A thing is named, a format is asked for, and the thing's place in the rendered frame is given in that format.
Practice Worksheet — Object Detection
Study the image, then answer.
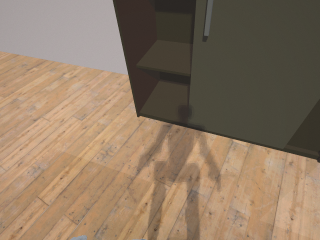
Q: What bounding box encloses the handle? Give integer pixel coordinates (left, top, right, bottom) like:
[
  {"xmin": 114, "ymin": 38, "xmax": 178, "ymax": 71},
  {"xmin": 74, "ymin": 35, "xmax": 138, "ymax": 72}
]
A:
[{"xmin": 204, "ymin": 0, "xmax": 214, "ymax": 36}]

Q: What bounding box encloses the wardrobe door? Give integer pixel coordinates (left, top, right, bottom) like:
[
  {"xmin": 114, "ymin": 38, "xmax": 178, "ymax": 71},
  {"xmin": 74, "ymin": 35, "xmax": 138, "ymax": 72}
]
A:
[
  {"xmin": 287, "ymin": 99, "xmax": 320, "ymax": 153},
  {"xmin": 187, "ymin": 0, "xmax": 320, "ymax": 149}
]

